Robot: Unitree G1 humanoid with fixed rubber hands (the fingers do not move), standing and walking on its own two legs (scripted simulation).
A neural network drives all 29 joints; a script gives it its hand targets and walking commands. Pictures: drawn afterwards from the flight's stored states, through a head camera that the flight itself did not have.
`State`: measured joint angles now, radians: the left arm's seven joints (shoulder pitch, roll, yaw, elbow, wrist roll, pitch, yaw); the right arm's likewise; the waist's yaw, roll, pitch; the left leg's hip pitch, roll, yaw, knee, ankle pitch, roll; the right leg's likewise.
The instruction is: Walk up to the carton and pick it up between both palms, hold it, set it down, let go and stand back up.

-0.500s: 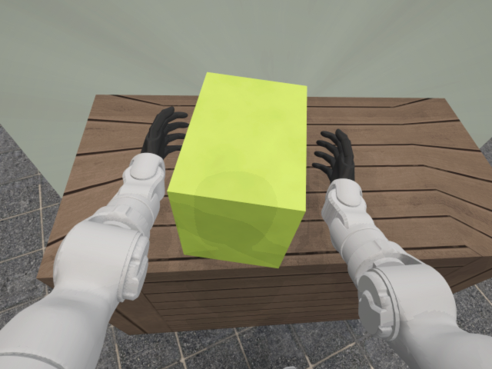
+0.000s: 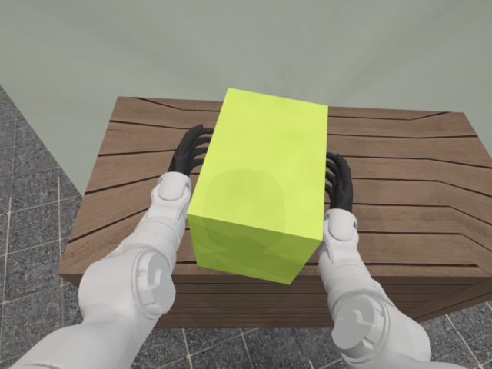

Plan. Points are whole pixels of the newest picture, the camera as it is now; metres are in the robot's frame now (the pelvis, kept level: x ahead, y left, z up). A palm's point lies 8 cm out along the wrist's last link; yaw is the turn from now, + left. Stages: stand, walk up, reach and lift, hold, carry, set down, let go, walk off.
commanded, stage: reach and lift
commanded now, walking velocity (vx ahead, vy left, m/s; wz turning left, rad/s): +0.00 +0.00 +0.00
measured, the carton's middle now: (259, 189) +0.42 -0.04 -0.01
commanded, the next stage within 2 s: none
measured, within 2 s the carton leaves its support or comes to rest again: leaves its support in 1.46 s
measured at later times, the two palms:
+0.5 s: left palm (183, 170) +0.43 +0.10 +0.04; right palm (340, 202) +0.36 -0.17 +0.03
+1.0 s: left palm (184, 170) +0.43 +0.10 +0.04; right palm (340, 203) +0.36 -0.17 +0.03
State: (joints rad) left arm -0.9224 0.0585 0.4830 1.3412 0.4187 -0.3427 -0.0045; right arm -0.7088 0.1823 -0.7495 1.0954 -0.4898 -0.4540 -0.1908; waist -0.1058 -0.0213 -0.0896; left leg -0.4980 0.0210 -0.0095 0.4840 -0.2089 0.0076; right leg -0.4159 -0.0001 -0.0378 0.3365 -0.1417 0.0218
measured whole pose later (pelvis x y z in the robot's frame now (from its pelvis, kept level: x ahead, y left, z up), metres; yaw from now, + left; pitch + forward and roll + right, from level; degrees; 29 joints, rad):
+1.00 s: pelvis +0.01 -0.01 +0.01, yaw +0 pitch +12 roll -2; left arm -0.84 0.00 0.51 1.18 0.48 -0.28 -0.04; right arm -0.64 0.21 -0.74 1.02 -0.49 -0.46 -0.18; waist -0.09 -0.04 -0.07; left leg -0.41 0.01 -0.01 0.37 -0.16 0.00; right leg -0.33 -0.01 -0.04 0.23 -0.10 0.02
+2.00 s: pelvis +0.01 -0.01 +0.01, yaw +0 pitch +1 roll -1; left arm -0.75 -0.03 0.31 0.95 0.30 -0.03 0.02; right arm -0.56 0.10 -0.33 0.92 -0.14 -0.25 -0.22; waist -0.06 -0.04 -0.04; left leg -0.18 0.02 0.00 0.33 -0.17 0.00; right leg -0.11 0.00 -0.04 0.20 -0.12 0.01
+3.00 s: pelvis -0.01 -0.02 +0.01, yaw +2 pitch -9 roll -1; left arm -0.60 -0.09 0.26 0.22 0.38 0.56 -0.02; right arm -0.58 0.02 -0.04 0.60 0.12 0.13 -0.21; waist -0.10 -0.07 0.06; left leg -0.01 0.02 -0.02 0.34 -0.18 -0.01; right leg 0.05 0.00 -0.06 0.26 -0.15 0.00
